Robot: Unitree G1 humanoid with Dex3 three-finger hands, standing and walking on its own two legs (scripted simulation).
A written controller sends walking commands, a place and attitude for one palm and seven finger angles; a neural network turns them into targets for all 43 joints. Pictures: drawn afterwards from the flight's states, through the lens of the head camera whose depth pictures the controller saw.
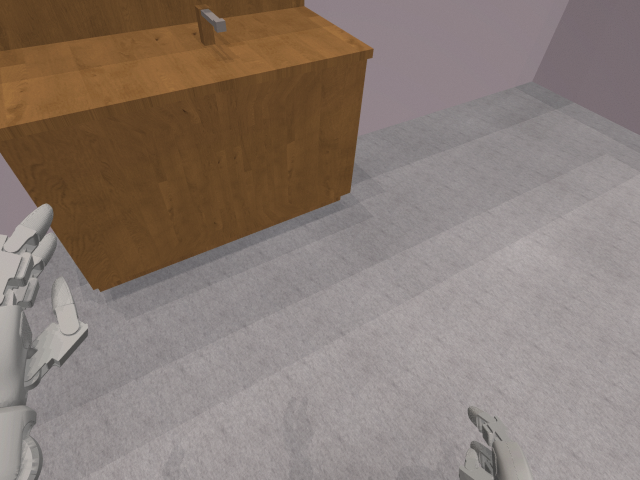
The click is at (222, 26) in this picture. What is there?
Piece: tap's lever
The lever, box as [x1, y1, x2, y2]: [213, 18, 226, 32]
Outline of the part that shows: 222,18 213,19 214,29 217,32 226,30 225,22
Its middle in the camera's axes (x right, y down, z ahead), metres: -0.29 -0.61 +1.11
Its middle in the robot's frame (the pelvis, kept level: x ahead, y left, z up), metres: +1.24 +0.37 +0.06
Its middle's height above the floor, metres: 0.84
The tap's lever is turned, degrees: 0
